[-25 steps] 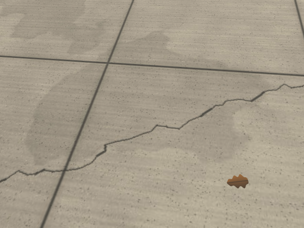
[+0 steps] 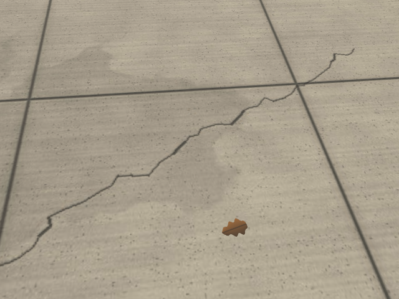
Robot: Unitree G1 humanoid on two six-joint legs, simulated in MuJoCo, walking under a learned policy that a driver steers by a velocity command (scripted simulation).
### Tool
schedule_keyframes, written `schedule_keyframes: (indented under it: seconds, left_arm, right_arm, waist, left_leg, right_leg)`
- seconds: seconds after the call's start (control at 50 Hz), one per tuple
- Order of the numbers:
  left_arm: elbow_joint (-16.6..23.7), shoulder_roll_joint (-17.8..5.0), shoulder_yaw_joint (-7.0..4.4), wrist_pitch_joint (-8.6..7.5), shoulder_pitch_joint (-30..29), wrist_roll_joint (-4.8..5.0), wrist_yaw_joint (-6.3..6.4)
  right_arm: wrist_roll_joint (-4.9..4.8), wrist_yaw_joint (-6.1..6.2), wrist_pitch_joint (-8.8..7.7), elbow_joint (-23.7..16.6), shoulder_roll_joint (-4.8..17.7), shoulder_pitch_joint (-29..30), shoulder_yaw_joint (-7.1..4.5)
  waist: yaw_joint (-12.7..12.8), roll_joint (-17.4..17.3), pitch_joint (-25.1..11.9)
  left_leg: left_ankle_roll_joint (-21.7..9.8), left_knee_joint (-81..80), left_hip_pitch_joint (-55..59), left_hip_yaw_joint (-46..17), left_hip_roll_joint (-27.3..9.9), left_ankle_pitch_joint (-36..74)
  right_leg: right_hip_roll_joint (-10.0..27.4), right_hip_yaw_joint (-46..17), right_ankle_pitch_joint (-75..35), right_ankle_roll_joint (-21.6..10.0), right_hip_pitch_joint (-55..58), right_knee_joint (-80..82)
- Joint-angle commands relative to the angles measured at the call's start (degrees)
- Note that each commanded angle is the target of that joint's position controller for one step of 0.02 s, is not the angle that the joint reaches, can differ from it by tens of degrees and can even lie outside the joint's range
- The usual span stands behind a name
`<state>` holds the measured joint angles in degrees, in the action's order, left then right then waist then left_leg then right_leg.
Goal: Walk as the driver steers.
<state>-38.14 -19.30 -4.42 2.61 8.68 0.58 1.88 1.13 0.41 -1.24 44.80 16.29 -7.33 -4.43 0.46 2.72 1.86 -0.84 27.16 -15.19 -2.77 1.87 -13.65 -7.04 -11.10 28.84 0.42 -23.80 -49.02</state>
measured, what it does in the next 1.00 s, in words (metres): steps on the spot: right foot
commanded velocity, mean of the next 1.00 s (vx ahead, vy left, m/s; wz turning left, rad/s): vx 0.00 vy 0.00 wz -0.09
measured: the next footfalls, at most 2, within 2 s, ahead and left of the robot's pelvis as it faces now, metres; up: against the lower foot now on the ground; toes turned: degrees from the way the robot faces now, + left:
right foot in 0.26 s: +0.02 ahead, -0.15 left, +0.00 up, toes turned +1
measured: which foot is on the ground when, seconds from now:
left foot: down 0.00-1.00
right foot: up 0.00-0.24, down 0.26-1.00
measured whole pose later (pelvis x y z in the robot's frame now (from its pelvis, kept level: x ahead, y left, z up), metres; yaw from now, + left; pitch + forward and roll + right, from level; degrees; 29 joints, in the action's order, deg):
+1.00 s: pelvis +0.00 -0.03 +0.00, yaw -2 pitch -2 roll +0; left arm -52.7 -14.3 -1.2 0.0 12.8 -0.3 1.2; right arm 0.1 2.3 0.4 61.7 14.9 -10.2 -1.7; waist -0.9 0.0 2.3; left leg 3.2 26.8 -10.4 -2.2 -2.4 -14.8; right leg -1.6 -2.6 16.7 -0.7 -9.3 -27.9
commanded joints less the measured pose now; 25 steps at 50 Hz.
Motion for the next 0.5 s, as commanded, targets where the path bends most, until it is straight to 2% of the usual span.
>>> schedule_keyframes:
  seconds: [0.02,0.04,0.1,0.14,0.16,0.18,0.22,0.24,0.26,0.28,0.3,0.32,0.34,0.38,0.5]
  left_arm:
    - [1.17,-8.33,-3.11,-0.2,4.33,-0.07,0.54]
    - [1.14,-6.94,-2.68,0.14,4.12,-0.19,0.56]
    - [1.93,-3.12,-1.15,-0.05,1.77,0.24,0.23]
    - [2.27,-1.34,-0.09,-0.24,0.26,-0.17,-0.01]
    - [2.39,-1.12,0.17,-0.34,-0.5,-0.13,-0.13]
    - [2.13,-1.89,0.01,-0.41,-0.39,0.1,-0.18]
    - [0.34,-2.39,-0.27,-0.51,2.68,0.14,-0.31]
    - [-0.29,-2.82,-0.32,-0.56,3.52,-0.21,-0.38]
    - [0.14,-5.0,-0.53,-0.56,3.44,-0.72,-0.08]
    - [0.57,-9.18,-1.26,-0.3,3.95,-1.17,0.43]
    - [-0.18,-5.87,-0.37,-0.48,1.54,-1.55,-0.28]
    - [0.57,-2.85,0.29,-0.97,-0.06,-1.59,-1.02]
    - [-0.18,-2.29,0.48,-1.41,0.55,-2.0,-1.21]
    - [-0.86,-3.3,0.44,-2.33,0.94,-1.73,-1.35]
    - [-2.62,-2.23,1.07,-2.96,2.08,-1.45,-0.95]
  right_arm:
    - [-0.78,0.22,-0.7,-4.55,7.01,3.94,-1.11]
    - [-1.32,0.35,-0.62,-4.22,6.63,3.99,-0.78]
    - [-0.83,0.76,-0.03,-2.86,6.04,2.13,-0.2]
    - [-0.78,0.81,0.43,-2.45,6.92,2.26,-0.21]
    - [-0.84,0.72,0.72,-2.1,7.97,1.46,-0.43]
    - [-0.97,0.61,0.98,-1.67,8.83,0.47,-0.56]
    - [-1.73,0.39,1.19,-1.08,8.85,0.79,-0.21]
    - [-2.13,0.28,0.97,-0.29,8.04,-0.6,0.17]
    - [-1.61,0.02,0.24,0.25,6.99,-2.38,0.71]
    - [0.21,-0.65,-0.74,-0.04,5.56,-3.87,1.3]
    - [0.12,-0.55,-0.95,0.5,3.48,-3.37,1.79]
    - [0.31,-0.38,-0.79,0.84,5.58,-0.41,1.56]
    - [0.05,-0.21,-0.54,1.13,5.83,1.01,1.41]
    - [-0.31,0.35,0.37,2.07,6.05,0.25,1.33]
    - [-0.57,0.86,0.66,5.67,5.81,-1.07,1.32]
  waist:
    - [1.84,-9.48,-4.26]
    - [1.34,-9.82,-3.66]
    - [0.11,-11.71,-4.55]
    - [-0.89,-13.03,-5.52]
    - [-1.78,-13.78,-5.55]
    - [-2.31,-13.99,-5.64]
    - [-0.53,-12.92,-5.2]
    - [0.0,-11.61,-4.61]
    - [-0.72,-8.43,-5.84]
    - [-2.97,1.16,-8.13]
    - [-3.56,6.72,-8.28]
    - [-1.96,3.55,-5.93]
    - [-1.15,2.7,-4.83]
    - [-1.3,2.71,-1.95]
    - [-1.31,0.27,-0.93]
  left_leg:
    - [-11.56,-7.8,8.0,-15.11,-16.95,21.65]
    - [-11.44,-7.54,8.2,-13.74,-16.18,22.72]
    - [-11.44,-7.3,9.75,-8.87,-13.43,24.71]
    - [-11.17,-6.65,9.51,-7.35,-12.98,25.2]
    - [-11.41,-6.53,9.12,-7.64,-13.35,25.72]
    - [-11.64,-6.16,9.14,-8.34,-13.78,26.11]
    - [-10.49,-4.55,7.65,-8.17,-13.21,25.02]
    - [-8.48,-4.2,5.89,-7.75,-12.33,22.72]
    - [-4.9,-3.58,1.99,-7.01,-11.31,17.92]
    - [-1.37,0.35,-1.43,-2.52,-7.07,9.26]
    - [1.54,-2.28,2.95,0.51,-4.73,0.29]
    - [3.13,-1.93,4.34,0.88,-4.39,2.05]
    - [3.32,-1.55,4.33,1.24,-4.03,3.67]
    - [3.09,-1.54,4.17,0.93,-4.24,5.42]
    - [3.4,-2.4,5.07,0.67,-4.55,6.75]
  right_leg:
    - [2.4,-0.38,1.87,3.33,-7.77,-17.4]
    - [2.45,-0.52,-0.38,4.24,-8.18,-17.9]
    - [3.86,3.3,-3.06,5.48,-4.46,-7.93]
    - [6.25,6.63,-2.76,5.64,1.39,2.4]
    - [6.61,8.2,-2.77,5.52,3.8,6.62]
    - [6.43,9.22,-4.24,5.36,5.72,10.29]
    - [5.85,10.77,-13.97,3.86,11.86,23.18]
    - [5.93,10.3,-20.67,2.36,16.02,30.64]
    - [9.58,5.59,-28.5,0.5,22.28,30.51]
    - [16.25,-0.33,-42.45,-2.53,26.3,25.89]
    - [17.07,-0.78,-34.17,-6.16,18.51,25.75]
    - [14.41,0.27,-26.27,-5.7,16.19,26.67]
    - [13.01,1.15,-22.73,-4.47,14.97,27.1]
    - [12.01,1.68,-22.54,-3.33,12.71,27.34]
    - [10.97,2.5,-22.72,-2.87,12.03,26.91]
